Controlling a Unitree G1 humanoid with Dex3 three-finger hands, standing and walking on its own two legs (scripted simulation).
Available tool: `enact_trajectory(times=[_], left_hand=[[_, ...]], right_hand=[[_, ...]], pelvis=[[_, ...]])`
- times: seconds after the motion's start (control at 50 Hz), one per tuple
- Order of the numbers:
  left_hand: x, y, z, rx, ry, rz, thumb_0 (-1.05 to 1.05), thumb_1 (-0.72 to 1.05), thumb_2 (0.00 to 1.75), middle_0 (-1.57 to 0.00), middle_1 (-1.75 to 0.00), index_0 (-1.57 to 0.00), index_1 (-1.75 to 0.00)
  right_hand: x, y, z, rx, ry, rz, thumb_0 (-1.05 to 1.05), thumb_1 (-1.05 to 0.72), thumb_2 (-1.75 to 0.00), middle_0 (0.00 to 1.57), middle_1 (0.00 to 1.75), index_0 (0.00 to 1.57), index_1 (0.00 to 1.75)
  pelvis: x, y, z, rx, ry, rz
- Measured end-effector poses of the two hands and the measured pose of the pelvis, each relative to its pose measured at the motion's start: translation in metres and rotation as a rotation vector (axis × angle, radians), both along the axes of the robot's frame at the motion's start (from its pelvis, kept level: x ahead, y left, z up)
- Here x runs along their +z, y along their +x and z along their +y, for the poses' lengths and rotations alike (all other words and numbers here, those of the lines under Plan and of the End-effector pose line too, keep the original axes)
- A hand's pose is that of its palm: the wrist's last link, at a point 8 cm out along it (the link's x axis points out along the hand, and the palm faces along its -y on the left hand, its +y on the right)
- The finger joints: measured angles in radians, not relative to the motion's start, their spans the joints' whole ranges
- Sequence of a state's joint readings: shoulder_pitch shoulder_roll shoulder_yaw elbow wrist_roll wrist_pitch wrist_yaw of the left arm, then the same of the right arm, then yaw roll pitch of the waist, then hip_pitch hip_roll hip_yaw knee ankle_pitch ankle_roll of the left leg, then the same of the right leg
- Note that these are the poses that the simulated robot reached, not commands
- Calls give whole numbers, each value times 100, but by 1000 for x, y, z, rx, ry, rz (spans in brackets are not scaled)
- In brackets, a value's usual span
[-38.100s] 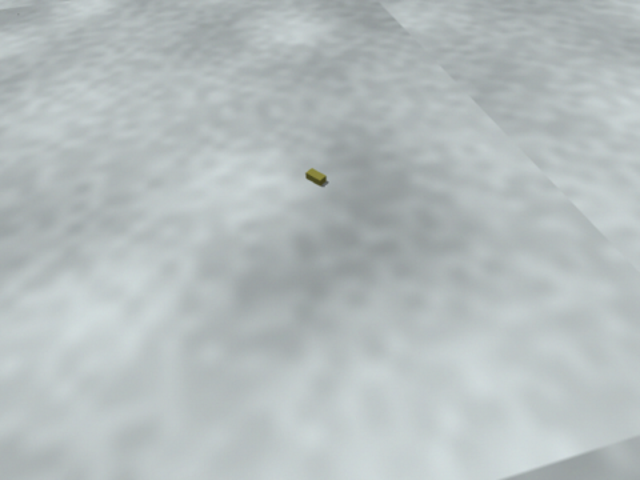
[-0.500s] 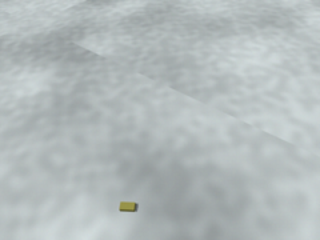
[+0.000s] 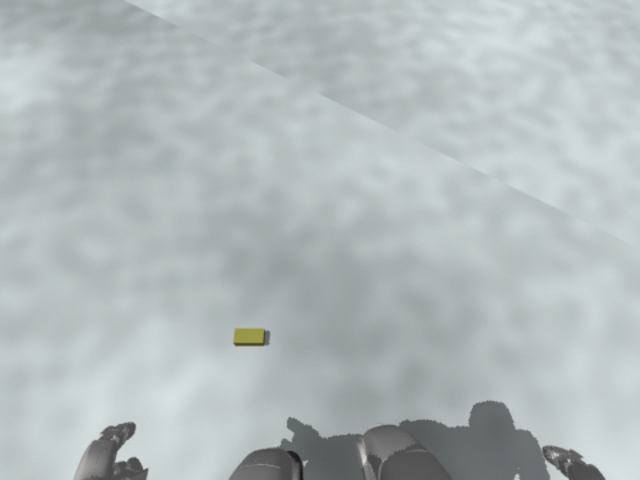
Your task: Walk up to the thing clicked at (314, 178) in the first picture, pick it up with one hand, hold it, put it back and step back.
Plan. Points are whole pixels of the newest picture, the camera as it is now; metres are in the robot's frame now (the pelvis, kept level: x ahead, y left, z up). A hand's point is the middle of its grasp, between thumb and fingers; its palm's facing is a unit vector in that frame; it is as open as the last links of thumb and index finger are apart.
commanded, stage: step back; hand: left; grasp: from above
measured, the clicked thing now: (249, 337) +0.48 +0.22 -0.75
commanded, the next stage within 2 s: none
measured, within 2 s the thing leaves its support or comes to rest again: neither
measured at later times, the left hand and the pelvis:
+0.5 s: hand out of the picture +0.01 +0.26 -0.14, palm faces +0.01 -0.91 -0.42, open 7.3 cm; pelvis -0.12 +0.00 -0.01, yaw +2 degrees
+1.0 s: hand out of the picture -0.21 +0.23 -0.15, palm faces -0.04 -0.91 -0.41, open 7.3 cm; pelvis -0.29 -0.03 -0.01, yaw -3 degrees
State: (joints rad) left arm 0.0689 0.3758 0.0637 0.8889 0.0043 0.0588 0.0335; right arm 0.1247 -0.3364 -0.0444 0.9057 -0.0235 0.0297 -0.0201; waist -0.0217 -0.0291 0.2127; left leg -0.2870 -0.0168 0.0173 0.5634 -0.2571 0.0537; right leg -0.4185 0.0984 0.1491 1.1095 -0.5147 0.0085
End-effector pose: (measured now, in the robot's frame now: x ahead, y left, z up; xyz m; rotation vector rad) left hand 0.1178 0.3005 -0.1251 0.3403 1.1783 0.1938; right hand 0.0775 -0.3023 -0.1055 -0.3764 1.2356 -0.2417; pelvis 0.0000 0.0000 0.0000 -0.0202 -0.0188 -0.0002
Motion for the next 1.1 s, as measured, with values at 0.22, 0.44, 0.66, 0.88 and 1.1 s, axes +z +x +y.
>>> enact_trajectory(times=[0.22,0.44,0.66,0.88,1.1], left_hand=[[8,-64,-18,-26,46,0,0,91,90,-21,-30,-21,-30],[34,-108,-8,-7,77,-81,0,91,90,-21,-30,-21,-30],[10,-175,15,37,13,-78,0,91,90,-21,-30,-21,-30],[2,-278,-1,3,45,28,0,91,90,-21,-30,-21,-30],[34,-358,-23,5,81,16,0,90,89,-21,-30,-21,-30]], right_hand=[[-26,-18,-19,-8,66,-117,0,-90,-89,20,30,20,30],[-16,-83,-26,34,24,-37,0,-91,-89,20,30,20,30],[2,-158,6,78,8,-30,0,-90,-89,20,30,20,30],[-1,-193,-19,74,6,-174,0,-90,-89,20,30,20,30],[-16,-299,-41,4,47,-91,0,-91,-89,20,30,20,30]], pelvis=[[-15,-47,-18,-23,-5,-41],[-3,-99,-11,5,40,-1],[-4,-167,4,37,2,-35],[-14,-243,-17,-49,20,-19],[-2,-313,-28,-27,60,-11]])
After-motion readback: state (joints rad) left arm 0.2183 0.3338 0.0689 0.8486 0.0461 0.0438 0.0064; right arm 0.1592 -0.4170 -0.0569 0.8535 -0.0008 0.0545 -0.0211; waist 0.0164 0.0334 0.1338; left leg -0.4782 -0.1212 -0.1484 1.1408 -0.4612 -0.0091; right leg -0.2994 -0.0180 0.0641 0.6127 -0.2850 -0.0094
